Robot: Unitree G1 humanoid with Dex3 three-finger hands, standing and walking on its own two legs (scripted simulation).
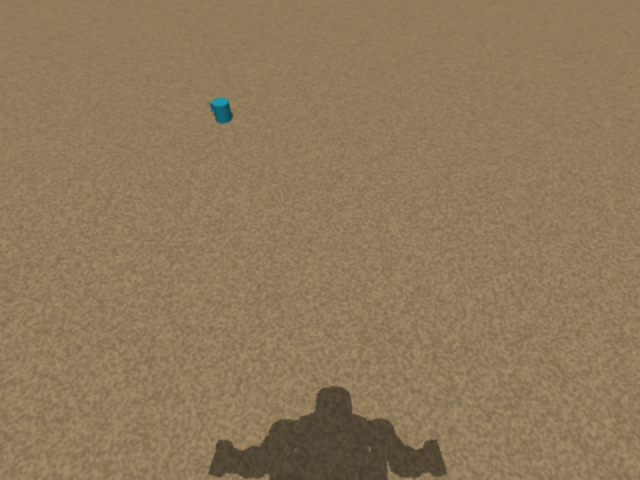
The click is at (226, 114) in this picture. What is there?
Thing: mug
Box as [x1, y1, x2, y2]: [210, 98, 231, 123]
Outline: 210,102 211,110 215,114 216,121 222,123 227,122 231,119 227,99 216,98
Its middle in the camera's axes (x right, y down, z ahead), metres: -0.56 -0.70 +2.14
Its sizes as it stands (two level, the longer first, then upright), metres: 0.123 0.089 0.105
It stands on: the floor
